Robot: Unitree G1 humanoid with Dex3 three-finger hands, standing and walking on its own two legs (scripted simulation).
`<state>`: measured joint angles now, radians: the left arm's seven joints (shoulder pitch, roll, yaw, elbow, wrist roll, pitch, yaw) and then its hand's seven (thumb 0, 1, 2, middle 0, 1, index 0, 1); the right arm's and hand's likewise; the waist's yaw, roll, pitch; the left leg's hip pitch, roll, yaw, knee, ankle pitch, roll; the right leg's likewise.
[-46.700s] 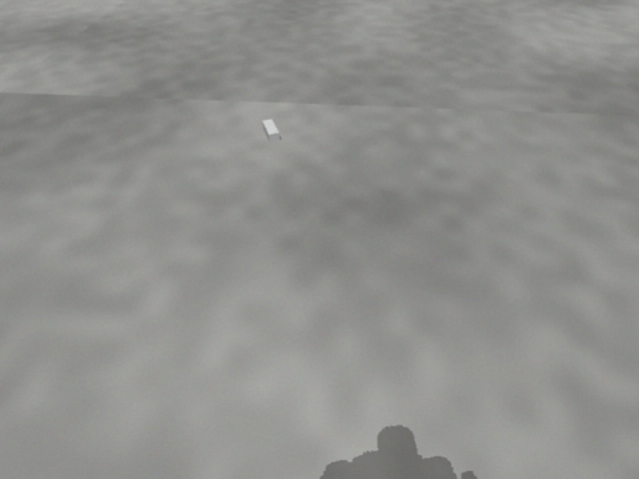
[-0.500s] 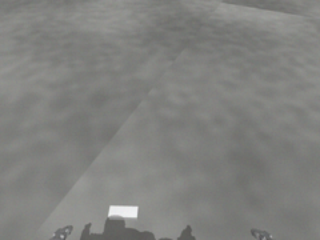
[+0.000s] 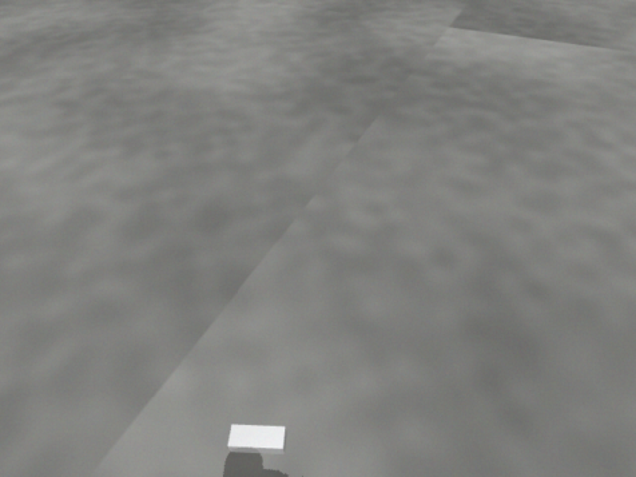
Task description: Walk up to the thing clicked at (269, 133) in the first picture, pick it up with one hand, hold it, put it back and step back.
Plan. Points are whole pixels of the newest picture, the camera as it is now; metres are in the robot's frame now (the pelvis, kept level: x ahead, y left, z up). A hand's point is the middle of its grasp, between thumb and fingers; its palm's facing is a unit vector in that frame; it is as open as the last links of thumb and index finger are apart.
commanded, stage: stand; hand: left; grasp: from above
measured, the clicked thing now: (257, 439) +0.42 +0.20 -0.75
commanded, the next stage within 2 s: step back in 1.78 s
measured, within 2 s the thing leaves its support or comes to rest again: neither
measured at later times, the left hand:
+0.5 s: hand out of the picture +0.06 +0.24 -0.16, palm faces +0.02 -0.94 -0.34, open 7.4 cm
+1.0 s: hand out of the picture +0.07 +0.24 -0.15, palm faces +0.01 -0.94 -0.34, open 7.4 cm
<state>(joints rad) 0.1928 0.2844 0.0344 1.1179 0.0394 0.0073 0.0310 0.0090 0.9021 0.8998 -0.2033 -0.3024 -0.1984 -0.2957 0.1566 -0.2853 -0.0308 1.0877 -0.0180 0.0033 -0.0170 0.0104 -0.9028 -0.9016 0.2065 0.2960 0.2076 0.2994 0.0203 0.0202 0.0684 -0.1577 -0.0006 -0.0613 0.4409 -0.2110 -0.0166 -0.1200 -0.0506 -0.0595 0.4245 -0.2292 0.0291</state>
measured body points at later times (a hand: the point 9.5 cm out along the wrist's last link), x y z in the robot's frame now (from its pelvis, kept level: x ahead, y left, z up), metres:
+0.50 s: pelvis +0.00 -0.01 +0.00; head +0.00 -0.01 +0.45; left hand +0.06 +0.28 -0.13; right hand +0.06 -0.30 -0.14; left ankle +0.02 +0.13 -0.74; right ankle +0.00 -0.14 -0.74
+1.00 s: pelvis +0.01 -0.01 +0.01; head +0.01 -0.01 +0.45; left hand +0.07 +0.29 -0.13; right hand +0.08 -0.30 -0.13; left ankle +0.02 +0.13 -0.74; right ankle +0.00 -0.14 -0.74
